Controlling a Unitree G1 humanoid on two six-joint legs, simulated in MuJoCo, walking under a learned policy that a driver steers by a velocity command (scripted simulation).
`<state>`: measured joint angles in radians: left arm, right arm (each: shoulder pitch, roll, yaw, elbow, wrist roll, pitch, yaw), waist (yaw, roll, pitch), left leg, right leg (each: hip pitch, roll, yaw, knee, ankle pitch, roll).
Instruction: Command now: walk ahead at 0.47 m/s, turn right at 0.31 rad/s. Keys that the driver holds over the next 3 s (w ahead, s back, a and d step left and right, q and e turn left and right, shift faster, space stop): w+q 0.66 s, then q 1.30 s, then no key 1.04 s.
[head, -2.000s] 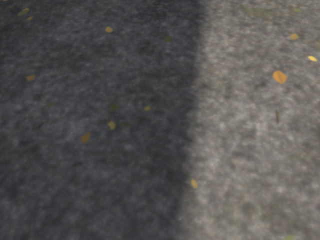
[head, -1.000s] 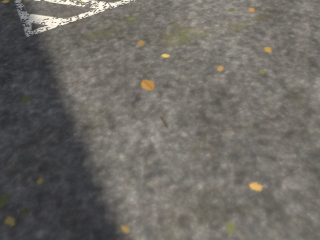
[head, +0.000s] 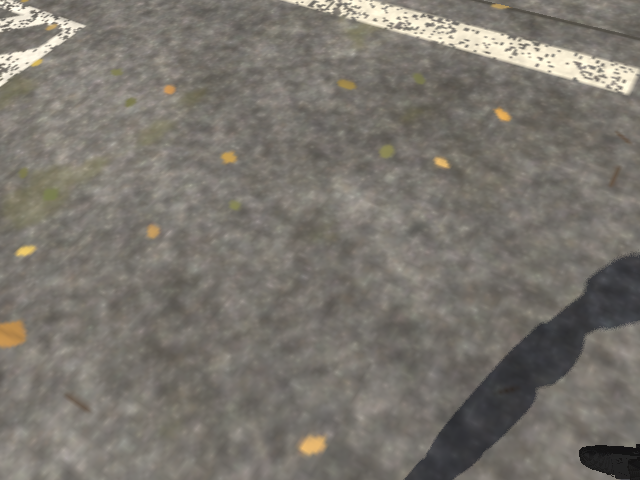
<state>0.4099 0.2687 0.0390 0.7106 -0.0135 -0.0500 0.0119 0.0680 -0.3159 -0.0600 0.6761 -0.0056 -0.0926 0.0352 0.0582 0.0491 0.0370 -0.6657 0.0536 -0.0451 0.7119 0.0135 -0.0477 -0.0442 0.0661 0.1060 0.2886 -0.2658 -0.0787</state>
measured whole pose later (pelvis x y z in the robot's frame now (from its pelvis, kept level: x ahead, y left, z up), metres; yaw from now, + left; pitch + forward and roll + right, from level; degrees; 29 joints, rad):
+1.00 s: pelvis +0.54 +0.03 +0.00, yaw +27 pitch +1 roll -2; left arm 0.20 0.29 0.06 0.77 0.00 -0.04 0.01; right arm 0.15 -0.32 -0.07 0.60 0.01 0.03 0.01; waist 0.05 0.03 0.09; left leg -0.60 0.06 -0.02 0.82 -0.20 -0.06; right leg -0.16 0.00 -0.13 0.35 -0.22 -0.02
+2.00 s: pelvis +0.59 +0.07 -0.02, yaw +63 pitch +1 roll -1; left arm 0.14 0.32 0.08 0.74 0.00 0.02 0.01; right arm 0.17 -0.31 -0.07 0.57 0.01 0.07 0.00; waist 0.02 -0.03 0.07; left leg -0.29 -0.01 0.01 0.57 -0.30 0.03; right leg -0.33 -0.11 -0.10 0.73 -0.44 0.06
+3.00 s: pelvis +0.60 +0.07 -0.01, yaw +68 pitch -2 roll +0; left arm 0.20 0.25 0.02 0.92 0.01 -0.02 0.02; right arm 0.18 -0.24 -0.04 0.97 0.00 0.02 -0.03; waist 0.00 0.00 0.04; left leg -0.18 -0.03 -0.06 0.48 -0.26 0.01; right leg -0.16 0.00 0.00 0.47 -0.27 0.01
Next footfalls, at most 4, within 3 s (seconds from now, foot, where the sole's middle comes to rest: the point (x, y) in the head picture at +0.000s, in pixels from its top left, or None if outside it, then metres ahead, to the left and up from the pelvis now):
0.20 left None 0.32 0.11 -0.78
0.66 right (410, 410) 0.61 -0.06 -0.78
1.12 left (283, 402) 0.62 0.21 -0.78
1.54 right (372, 353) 0.75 0.02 -0.78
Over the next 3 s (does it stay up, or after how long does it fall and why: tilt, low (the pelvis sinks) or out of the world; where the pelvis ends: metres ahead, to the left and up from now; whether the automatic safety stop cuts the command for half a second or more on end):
stays up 0.60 0.07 -0.01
